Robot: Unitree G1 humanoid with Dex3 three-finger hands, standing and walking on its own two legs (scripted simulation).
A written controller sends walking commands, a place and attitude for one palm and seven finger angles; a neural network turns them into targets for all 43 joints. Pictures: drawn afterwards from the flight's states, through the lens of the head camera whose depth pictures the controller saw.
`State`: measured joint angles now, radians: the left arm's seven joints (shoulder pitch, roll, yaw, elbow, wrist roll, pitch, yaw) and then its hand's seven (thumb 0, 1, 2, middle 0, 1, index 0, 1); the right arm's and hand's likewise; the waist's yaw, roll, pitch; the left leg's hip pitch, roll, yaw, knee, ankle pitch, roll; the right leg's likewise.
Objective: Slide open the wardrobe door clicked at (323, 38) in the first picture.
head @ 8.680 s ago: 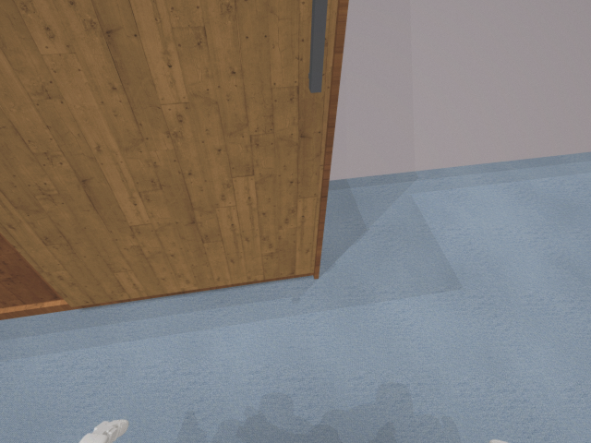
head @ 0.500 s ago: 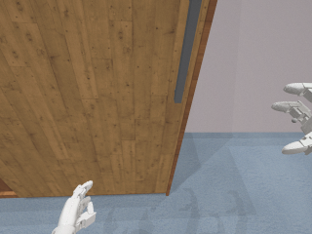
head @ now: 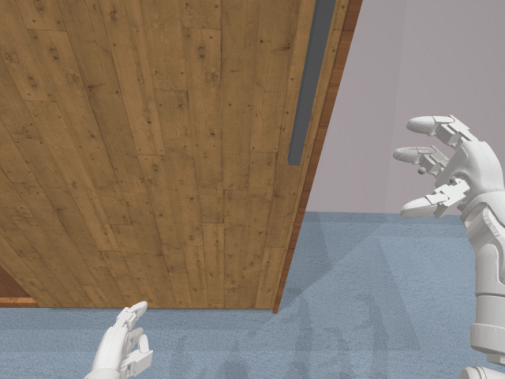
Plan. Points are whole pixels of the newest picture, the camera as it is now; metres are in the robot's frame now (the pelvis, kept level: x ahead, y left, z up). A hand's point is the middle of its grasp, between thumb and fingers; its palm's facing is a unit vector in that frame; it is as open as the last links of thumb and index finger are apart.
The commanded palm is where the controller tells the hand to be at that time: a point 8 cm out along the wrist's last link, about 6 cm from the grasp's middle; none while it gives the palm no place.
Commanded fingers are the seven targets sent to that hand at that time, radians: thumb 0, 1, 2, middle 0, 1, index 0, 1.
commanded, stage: move the hooked fingers beside the handle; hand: right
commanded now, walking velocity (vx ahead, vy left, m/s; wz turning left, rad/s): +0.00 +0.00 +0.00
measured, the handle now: (305, 88) +0.54 -0.07 +0.23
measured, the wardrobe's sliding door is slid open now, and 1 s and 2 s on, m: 0.00 0.00 0.00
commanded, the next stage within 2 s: feel for the door with the fingertips in 1.76 s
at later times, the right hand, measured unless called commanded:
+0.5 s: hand (374, 138) +0.41 -0.17 +0.22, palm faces -0.03 +1.00 -0.01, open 14.0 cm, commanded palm +0.39 -0.22 +0.22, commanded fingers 0.00 0.50 -0.30 0.30 1.20 0.30 1.20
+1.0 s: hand (341, 116) +0.47 -0.13 +0.22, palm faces -0.03 +1.00 +0.01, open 14.0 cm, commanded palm +0.45 -0.19 +0.21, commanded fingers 0.00 0.50 -0.30 0.30 1.20 0.30 1.20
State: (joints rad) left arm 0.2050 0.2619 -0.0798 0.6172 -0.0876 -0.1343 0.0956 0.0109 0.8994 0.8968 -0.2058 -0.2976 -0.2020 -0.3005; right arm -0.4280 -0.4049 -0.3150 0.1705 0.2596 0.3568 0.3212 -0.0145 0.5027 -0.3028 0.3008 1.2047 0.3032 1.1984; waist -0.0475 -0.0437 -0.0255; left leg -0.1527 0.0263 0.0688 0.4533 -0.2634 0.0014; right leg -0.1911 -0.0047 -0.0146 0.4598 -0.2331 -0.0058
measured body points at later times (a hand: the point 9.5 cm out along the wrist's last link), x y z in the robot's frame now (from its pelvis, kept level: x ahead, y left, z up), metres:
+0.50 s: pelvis +0.00 +0.01 +0.00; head +0.00 +0.02 +0.45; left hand +0.15 +0.25 -0.09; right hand +0.41 -0.22 +0.22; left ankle -0.01 +0.12 -0.74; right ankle +0.01 -0.12 -0.74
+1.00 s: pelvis +0.00 +0.00 +0.00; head +0.01 +0.01 +0.45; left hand +0.09 +0.26 -0.11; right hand +0.47 -0.18 +0.22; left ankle -0.01 +0.12 -0.74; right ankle +0.01 -0.12 -0.74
